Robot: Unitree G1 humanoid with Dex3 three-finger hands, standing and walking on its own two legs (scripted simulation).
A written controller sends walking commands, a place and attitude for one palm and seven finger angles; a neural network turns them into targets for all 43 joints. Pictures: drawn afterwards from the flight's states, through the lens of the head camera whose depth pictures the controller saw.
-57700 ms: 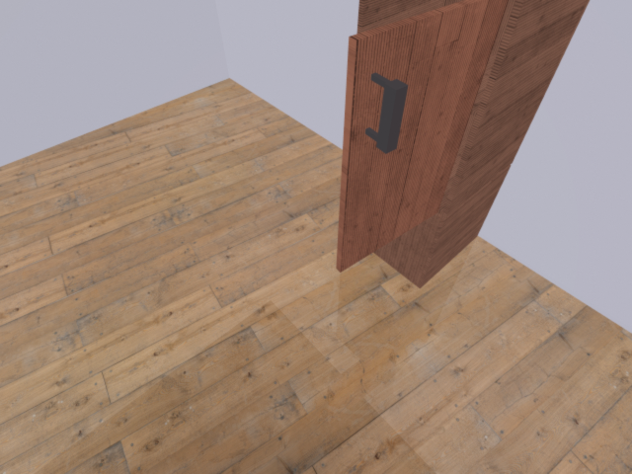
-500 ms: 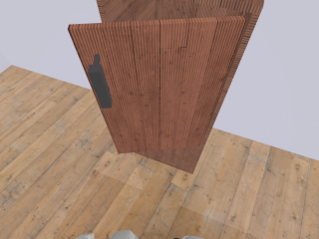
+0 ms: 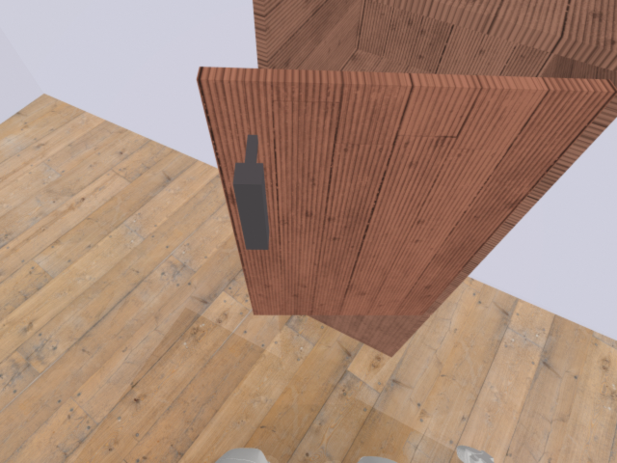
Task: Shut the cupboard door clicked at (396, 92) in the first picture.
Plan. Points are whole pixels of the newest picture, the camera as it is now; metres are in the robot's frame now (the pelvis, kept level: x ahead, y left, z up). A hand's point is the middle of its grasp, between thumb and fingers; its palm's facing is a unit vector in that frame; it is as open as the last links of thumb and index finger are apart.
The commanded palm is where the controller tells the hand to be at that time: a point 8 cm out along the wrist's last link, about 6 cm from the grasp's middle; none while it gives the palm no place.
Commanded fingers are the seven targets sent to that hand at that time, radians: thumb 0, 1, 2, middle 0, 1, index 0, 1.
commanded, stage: come to a stop and stand still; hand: left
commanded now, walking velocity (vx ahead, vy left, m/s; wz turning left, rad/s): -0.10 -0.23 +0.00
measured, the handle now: (255, 194) +0.37 +0.10 +0.13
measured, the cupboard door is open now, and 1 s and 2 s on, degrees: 27 27 27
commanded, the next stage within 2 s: look again from close up in 0.86 s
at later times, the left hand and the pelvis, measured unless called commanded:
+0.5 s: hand out of the picture +0.06 +0.13 -0.15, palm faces -0.08 -0.97 -0.23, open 7.4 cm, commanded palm none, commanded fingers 0.00 0.90 0.90 -0.20 -0.30 -0.20 -0.30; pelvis -0.03 -0.05 +0.01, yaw -1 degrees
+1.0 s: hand out of the picture -0.06 +0.09 -0.16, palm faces +0.02 -0.98 -0.17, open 7.3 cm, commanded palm none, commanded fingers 0.00 0.90 0.90 -0.20 -0.30 -0.20 -0.30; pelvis -0.04 -0.07 +0.01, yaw +0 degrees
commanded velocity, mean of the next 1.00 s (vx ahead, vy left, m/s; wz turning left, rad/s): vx -0.01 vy -0.03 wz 0.00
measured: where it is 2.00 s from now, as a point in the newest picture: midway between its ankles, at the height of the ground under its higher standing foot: outside the picture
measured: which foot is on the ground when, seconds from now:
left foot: down 0.00-1.00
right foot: up 0.00-0.40, down 0.42-1.00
